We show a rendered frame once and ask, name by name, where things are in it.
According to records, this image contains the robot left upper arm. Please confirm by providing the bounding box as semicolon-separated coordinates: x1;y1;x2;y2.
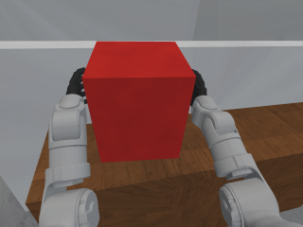
40;188;100;227

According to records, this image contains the robot right forearm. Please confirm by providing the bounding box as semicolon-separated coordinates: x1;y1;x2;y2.
191;96;280;214

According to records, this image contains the robot right upper arm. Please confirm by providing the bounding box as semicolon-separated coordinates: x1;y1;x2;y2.
219;177;303;227

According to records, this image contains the carton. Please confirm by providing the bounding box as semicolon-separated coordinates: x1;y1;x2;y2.
81;41;196;163

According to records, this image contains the pedestal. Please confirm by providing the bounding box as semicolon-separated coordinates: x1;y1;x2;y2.
25;102;303;227

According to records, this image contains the robot left forearm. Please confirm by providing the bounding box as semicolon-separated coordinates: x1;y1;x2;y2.
39;94;91;227

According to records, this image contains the robot left hand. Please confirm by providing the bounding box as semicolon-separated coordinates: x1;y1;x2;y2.
66;67;87;104

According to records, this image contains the robot right hand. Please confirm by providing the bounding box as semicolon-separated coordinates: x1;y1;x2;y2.
190;69;207;107

